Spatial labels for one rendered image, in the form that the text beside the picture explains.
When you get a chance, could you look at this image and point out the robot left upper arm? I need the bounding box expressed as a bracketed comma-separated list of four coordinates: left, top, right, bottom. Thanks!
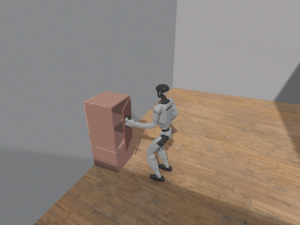
[151, 104, 162, 128]

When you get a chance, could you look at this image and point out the robot left foot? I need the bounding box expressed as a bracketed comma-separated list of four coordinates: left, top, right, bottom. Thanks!
[149, 174, 165, 182]

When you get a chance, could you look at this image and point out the robot right upper arm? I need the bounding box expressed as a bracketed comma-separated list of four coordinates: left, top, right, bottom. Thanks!
[168, 97, 178, 117]

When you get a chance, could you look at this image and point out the robot left thigh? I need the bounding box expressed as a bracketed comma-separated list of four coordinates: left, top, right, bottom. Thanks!
[146, 136, 167, 160]

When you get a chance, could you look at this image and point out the handle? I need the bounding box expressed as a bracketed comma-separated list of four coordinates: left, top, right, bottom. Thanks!
[125, 115, 130, 128]

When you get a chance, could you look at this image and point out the left robot forearm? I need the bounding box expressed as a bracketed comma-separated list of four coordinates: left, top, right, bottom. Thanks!
[134, 122, 155, 129]

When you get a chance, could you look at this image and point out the cupboard door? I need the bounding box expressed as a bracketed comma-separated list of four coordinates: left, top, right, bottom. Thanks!
[122, 97, 133, 152]

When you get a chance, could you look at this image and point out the left robot hand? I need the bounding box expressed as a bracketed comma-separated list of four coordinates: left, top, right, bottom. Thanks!
[125, 117, 135, 128]

